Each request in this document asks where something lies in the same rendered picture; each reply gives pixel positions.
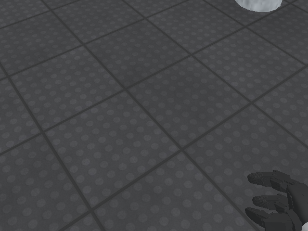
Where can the robot right hand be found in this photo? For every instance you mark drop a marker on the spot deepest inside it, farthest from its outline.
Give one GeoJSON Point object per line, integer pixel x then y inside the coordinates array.
{"type": "Point", "coordinates": [292, 210]}

